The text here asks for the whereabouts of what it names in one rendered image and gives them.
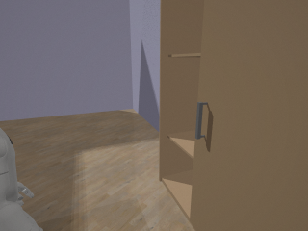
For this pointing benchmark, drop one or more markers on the wardrobe door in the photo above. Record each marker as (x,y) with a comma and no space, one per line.
(250,171)

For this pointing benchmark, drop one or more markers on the handle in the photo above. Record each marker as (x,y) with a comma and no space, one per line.
(198,124)

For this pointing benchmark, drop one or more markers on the robot torso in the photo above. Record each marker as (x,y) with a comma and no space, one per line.
(12,193)

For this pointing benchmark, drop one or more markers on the right robot forearm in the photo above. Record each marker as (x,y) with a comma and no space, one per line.
(12,218)

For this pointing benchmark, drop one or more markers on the left robot hand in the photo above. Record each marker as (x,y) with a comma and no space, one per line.
(24,189)

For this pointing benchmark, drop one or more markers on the right robot upper arm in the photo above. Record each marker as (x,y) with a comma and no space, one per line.
(4,176)

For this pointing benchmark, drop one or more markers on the robot left thigh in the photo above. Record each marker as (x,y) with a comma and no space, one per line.
(27,215)

